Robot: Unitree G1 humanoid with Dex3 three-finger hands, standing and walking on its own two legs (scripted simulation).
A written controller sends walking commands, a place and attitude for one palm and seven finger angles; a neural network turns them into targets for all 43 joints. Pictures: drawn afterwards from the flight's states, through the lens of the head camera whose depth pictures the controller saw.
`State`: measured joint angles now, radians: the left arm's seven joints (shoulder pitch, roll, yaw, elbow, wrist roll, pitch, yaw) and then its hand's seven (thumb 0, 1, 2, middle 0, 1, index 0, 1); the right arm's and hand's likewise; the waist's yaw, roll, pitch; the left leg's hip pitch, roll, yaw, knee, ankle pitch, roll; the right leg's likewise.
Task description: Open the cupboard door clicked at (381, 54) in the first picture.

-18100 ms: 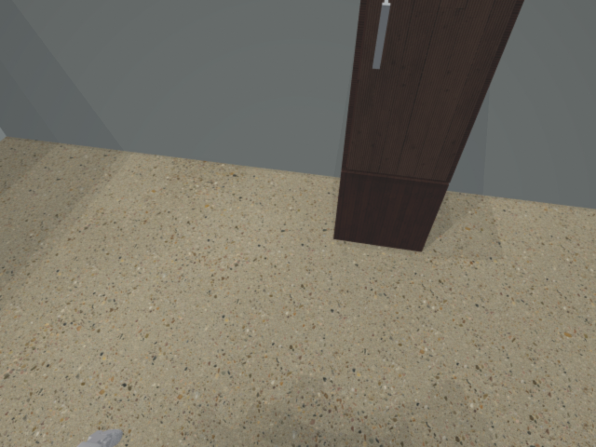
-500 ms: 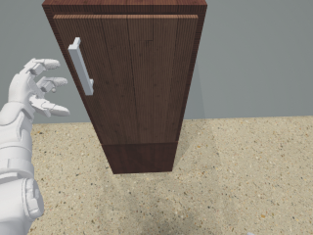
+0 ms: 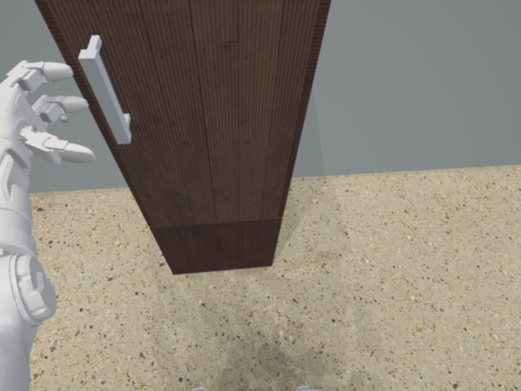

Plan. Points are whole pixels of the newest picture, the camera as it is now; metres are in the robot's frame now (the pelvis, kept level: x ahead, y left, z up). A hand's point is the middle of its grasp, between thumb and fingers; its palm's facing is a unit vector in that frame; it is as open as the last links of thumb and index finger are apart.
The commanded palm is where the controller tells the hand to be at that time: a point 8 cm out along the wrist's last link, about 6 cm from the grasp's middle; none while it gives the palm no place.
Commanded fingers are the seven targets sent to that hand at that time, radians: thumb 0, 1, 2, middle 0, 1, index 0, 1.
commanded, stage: move the hooked fingers beside the handle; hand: left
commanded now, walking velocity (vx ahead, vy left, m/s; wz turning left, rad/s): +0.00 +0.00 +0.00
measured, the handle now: (110, 94) +0.53 +0.21 +0.15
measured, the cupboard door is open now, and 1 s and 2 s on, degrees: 0 0 0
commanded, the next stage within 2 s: slide the fingers in behind the handle in 0.64 s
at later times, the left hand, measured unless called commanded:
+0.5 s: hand (56, 128) +0.46 +0.27 +0.14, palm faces +0.04 -1.00 +0.01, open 14.0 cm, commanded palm +0.44 +0.31 +0.14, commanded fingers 0.00 -0.50 0.30 -0.30 -1.20 -0.30 -1.20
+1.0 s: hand (75, 124) +0.47 +0.25 +0.14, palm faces +0.03 -1.00 +0.02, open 14.0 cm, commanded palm +0.44 +0.30 +0.14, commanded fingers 0.00 -0.50 0.30 -0.30 -1.20 -0.30 -1.20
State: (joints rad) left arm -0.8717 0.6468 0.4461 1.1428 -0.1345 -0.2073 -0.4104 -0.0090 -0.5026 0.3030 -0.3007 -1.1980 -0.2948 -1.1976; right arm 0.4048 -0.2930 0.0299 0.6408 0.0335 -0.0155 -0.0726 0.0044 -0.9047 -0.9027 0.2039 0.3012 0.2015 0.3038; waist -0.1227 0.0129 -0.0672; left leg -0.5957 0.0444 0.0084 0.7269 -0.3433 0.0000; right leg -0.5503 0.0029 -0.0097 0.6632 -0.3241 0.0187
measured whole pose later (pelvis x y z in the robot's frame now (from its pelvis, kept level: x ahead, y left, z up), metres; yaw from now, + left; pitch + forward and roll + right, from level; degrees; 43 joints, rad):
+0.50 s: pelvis +0.01 +0.00 +0.00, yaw +0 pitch +12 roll -2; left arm -0.81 0.61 0.44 1.09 -0.16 -0.19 -0.41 -0.01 -0.50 0.30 -0.30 -1.20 -0.30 -1.20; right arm 0.38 -0.28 0.04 0.61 0.04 0.00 -0.06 0.00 -0.90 -0.90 0.20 0.30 0.20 0.30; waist -0.10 0.01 -0.09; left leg -0.59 0.04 0.00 0.74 -0.36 0.01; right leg -0.53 0.00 -0.01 0.67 -0.34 0.02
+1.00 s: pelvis +0.00 +0.00 +0.00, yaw +0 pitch +12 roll -2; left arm -0.83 0.58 0.43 1.08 -0.16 -0.19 -0.38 -0.01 -0.50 0.30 -0.30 -1.20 -0.30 -1.20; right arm 0.40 -0.28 0.03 0.62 0.03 0.01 -0.06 0.00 -0.90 -0.90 0.20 0.30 0.20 0.30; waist -0.11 0.02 -0.08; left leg -0.60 0.05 0.00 0.75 -0.36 0.00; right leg -0.55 0.00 -0.01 0.68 -0.34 0.02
